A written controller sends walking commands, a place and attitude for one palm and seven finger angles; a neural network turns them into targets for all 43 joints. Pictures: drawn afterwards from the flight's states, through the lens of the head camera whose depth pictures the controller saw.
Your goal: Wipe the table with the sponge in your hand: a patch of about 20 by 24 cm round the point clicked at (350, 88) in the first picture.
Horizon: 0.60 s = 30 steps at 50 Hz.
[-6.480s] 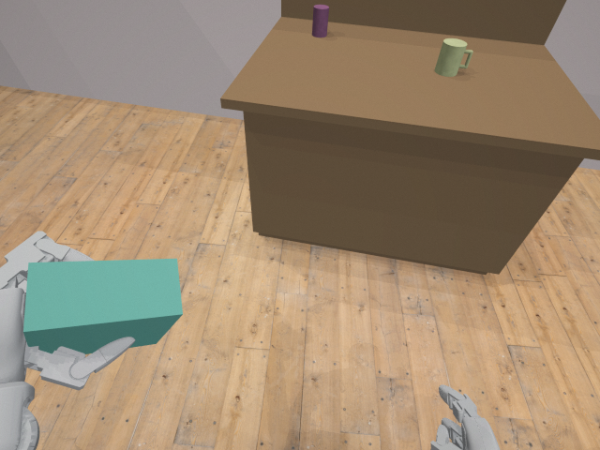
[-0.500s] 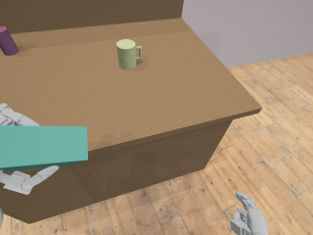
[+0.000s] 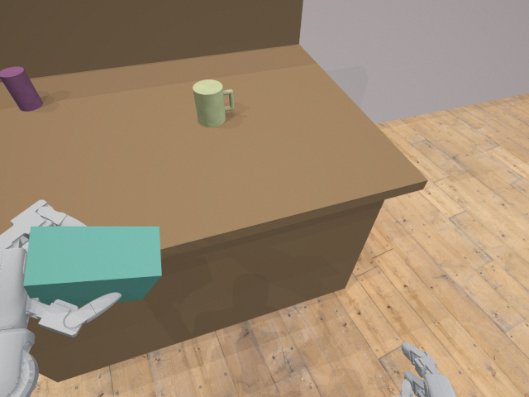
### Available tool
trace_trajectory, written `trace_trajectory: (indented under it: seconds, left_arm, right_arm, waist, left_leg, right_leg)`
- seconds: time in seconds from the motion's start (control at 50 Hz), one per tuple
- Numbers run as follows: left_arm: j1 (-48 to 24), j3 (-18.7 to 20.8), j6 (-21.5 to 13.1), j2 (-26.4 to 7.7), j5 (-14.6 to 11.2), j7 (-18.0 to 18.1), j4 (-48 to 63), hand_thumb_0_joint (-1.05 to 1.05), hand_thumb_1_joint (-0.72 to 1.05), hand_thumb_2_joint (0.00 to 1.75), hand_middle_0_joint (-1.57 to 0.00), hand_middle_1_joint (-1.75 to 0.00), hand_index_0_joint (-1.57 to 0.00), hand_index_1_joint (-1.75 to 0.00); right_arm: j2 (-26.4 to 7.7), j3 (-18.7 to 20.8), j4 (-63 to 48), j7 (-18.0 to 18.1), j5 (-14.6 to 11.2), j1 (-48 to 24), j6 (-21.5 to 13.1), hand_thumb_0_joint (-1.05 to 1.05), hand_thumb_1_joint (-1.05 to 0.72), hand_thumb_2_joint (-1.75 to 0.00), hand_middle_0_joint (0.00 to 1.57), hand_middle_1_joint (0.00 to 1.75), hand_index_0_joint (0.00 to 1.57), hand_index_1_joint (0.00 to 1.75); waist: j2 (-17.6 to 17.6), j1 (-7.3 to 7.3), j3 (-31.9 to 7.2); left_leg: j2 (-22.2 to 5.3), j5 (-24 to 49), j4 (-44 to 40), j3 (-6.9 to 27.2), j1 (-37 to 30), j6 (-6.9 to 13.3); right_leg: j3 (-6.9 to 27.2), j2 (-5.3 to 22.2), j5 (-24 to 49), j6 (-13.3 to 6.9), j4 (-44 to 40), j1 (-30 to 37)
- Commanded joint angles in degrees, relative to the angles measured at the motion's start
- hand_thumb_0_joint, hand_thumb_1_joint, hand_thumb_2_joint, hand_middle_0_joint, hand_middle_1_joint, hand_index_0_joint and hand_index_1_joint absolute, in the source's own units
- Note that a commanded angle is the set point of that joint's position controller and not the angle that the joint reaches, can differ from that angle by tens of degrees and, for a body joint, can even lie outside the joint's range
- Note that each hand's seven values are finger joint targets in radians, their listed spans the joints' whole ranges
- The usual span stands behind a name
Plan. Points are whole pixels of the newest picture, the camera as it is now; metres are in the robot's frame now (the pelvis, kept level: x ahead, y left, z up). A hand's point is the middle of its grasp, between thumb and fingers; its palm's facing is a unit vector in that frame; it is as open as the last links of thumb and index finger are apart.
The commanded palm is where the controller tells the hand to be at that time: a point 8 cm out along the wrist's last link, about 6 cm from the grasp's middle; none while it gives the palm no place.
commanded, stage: come to a stop and stand still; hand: left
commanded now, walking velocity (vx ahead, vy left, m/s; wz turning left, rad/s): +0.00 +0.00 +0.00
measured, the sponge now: (115, 268) +0.23 +0.21 +0.13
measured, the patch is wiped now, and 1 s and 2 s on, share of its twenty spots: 0.00 0.00 0.00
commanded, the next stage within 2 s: look again from close up in 0.78 s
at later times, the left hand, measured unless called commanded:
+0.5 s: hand (45, 235) +0.25 +0.30 +0.15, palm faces +0.36 -0.86 -0.35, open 10.1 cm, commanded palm +0.20 +0.33 +0.18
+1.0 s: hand (33, 229) +0.26 +0.31 +0.16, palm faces +0.38 -0.85 -0.37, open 10.1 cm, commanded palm +0.20 +0.34 +0.18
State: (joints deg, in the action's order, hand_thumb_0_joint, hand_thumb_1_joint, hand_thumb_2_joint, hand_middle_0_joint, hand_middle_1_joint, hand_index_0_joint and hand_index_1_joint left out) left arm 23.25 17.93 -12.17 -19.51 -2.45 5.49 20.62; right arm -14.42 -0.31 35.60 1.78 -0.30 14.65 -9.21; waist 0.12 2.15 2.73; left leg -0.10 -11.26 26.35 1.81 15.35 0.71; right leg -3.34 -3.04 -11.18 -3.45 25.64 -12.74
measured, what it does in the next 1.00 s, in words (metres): shifts its weight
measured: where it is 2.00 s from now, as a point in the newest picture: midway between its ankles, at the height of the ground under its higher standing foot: outside the picture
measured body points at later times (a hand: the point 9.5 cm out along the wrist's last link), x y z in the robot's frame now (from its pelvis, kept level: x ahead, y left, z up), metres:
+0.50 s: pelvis +0.03 +0.05 +0.01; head +0.06 +0.08 +0.46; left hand +0.23 +0.34 +0.17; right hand +0.23 -0.15 -0.06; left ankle +0.06 +0.13 -0.74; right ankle +0.04 -0.07 -0.74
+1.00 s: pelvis +0.04 +0.06 +0.01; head +0.06 +0.09 +0.45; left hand +0.23 +0.36 +0.18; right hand +0.23 -0.15 -0.06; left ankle +0.06 +0.13 -0.74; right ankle +0.04 -0.07 -0.74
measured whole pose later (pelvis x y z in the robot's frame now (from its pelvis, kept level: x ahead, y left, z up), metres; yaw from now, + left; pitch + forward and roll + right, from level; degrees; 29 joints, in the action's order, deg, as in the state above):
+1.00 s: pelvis +0.04 +0.06 +0.01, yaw +0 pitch +0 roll -1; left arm 24.5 19.2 -11.6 -21.6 -2.5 6.3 26.4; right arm -11.3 -1.9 33.5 1.8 0.3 10.3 -6.0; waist 1.7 2.0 2.8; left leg 4.0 -9.6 22.5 1.9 12.7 3.8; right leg -2.1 0.4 -10.5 0.9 18.9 -8.4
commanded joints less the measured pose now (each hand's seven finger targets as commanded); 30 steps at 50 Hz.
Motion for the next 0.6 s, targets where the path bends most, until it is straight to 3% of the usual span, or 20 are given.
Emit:
trace_trajectory:
  seconds: [0.0,0.02,0.06,0.1,0.2,0.28,0.32,0.4,0.44,0.54,0.58]
  left_arm:
    - [-10.07,11.07,-4.95,-17.31,-0.06,2.54,19.71,0.0,0.1,1.3,-1.2,-1.6,-1.2,-1.6]
    - [-9.85,9.77,-5.07,-15.29,-0.02,2.44,18.79,0.0,0.1,1.3,-1.2,-1.6,-1.2,-1.6]
    - [-9.3,9.88,-5.33,-14.82,-0.09,2.28,19.26,0.0,0.1,1.3,-1.2,-1.6,-1.2,-1.6]
    - [-7.17,10.68,-5.35,-15.0,-0.32,2.13,19.37,0.0,0.1,1.3,-1.2,-1.6,-1.2,-1.6]
    - [-3.09,7.17,-4.89,-10.26,-0.66,1.17,16.44,0.0,0.1,1.3,-1.2,-1.6,-1.2,-1.6]
    - [-3.47,6.56,-4.15,-10.27,-0.35,1.07,16.02,0.0,0.1,1.3,-1.2,-1.6,-1.2,-1.6]
    - [-4.84,6.17,-3.72,-10.14,-0.26,1.0,17.08,0.0,0.1,1.3,-1.2,-1.6,-1.2,-1.6]
    - [-5.78,8.06,-3.5,-12.32,-0.31,1.13,19.73,0.0,0.1,1.3,-1.2,-1.6,-1.2,-1.6]
    - [-6.57,7.17,-3.53,-11.42,-0.57,1.04,20.59,0.0,0.1,1.3,-1.2,-1.6,-1.2,-1.6]
    - [-5.22,7.25,-3.17,-10.91,-0.69,1.07,19.69,0.0,0.1,1.3,-1.2,-1.6,-1.2,-1.6]
    - [-4.55,6.82,-2.87,-10.26,-0.77,1.02,18.2,0.0,0.1,1.3,-1.2,-1.6,-1.2,-1.6]
  right_arm:
    - [-4.55,1.52,-9.98,1.41,0.52,-8.95,-4.13,0.0,-0.9,-0.9,0.2,0.3,0.2,0.3]
    - [-4.34,1.38,-9.81,1.55,0.66,-8.61,-3.94,0.0,-0.9,-0.9,0.2,0.3,0.2,0.3]
    - [-4.49,1.66,-10.36,1.45,0.49,-8.45,-3.7,0.0,-0.9,-0.9,0.2,0.3,0.2,0.3]
    - [-4.53,1.76,-10.75,1.34,0.74,-8.38,-3.9,0.0,-0.9,-0.9,0.2,0.3,0.2,0.3]
    - [-4.54,1.62,-10.49,0.67,0.88,-7.75,-4.4,0.0,-0.9,-0.9,0.2,0.3,0.2,0.3]
    - [-4.44,1.28,-9.96,0.53,0.92,-7.51,-3.83,0.0,-0.9,-0.9,0.2,0.3,0.2,0.3]
    - [-4.37,1.03,-9.87,0.46,1.0,-8.23,-3.53,0.0,-0.9,-0.9,0.2,0.3,0.2,0.3]
    - [-4.2,0.84,-10.07,0.58,1.14,-9.25,-2.83,0.0,-0.9,-0.9,0.2,0.3,0.2,0.3]
    - [-3.95,0.77,-10.28,0.59,0.96,-8.97,-2.38,0.0,-0.9,-0.9,0.2,0.3,0.2,0.3]
    - [-3.84,0.8,-10.4,0.52,0.87,-9.28,-1.44,0.0,-0.9,-0.9,0.2,0.3,0.2,0.3]
    - [-3.92,0.89,-10.59,0.47,0.76,-9.4,-0.97,0.0,-0.9,-0.9,0.2,0.3,0.2,0.3]
  waist:
    - [-3.03,0.26,-3.05]
    - [-4.64,-0.12,-2.72]
    - [-6.99,-0.01,-3.1]
    - [-6.4,0.01,-3.75]
    - [-4.22,-0.28,-5.41]
    - [-2.93,-0.1,-7.75]
    - [-4.0,-0.21,-9.03]
    - [-4.72,-0.08,-11.34]
    - [-5.75,-0.2,-11.77]
    - [-5.83,-0.14,-11.75]
    - [-5.09,-0.16,-11.01]
  left_leg:
    - [0.42,-5.28,-2.65,1.18,-4.13,0.69]
    - [0.25,-6.03,-3.74,1.8,-2.37,0.8]
    - [0.04,-6.16,-4.7,2.41,-1.54,0.8]
    - [-0.2,-5.89,-5.68,2.79,-1.58,0.61]
    - [-0.38,-1.22,-7.4,2.72,-2.7,0.21]
    - [-0.93,3.64,-8.89,3.55,-3.06,0.35]
    - [-1.14,7.18,-8.7,3.88,-4.21,0.09]
    - [-1.19,12.85,-7.78,3.81,-6.24,-0.04]
    - [-1.47,15.93,-7.76,4.32,-7.11,-0.51]
    - [-2.19,17.73,-7.98,4.85,-7.64,-1.49]
    - [-2.0,15.07,-8.36,4.69,-6.49,-1.44]
  right_leg:
    - [11.87,8.43,-21.58,2.66,-14.9,-4.8]
    - [10.51,7.82,-20.57,2.6,-14.01,-2.93]
    - [10.44,6.44,-18.15,3.06,-13.6,-0.52]
    - [9.48,5.56,-15.67,3.05,-13.04,1.38]
    - [6.84,3.91,-5.56,3.41,-12.18,4.87]
    - [5.41,3.11,3.16,3.71,-10.3,8.0]
    - [4.54,2.95,6.14,3.46,-9.07,8.61]
    - [3.71,2.7,10.21,3.43,-7.79,9.41]
    - [3.16,2.54,10.46,3.4,-6.96,9.28]
    - [2.6,2.28,9.47,3.31,-6.43,8.71]
    - [2.79,2.48,8.56,3.39,-7.26,8.75]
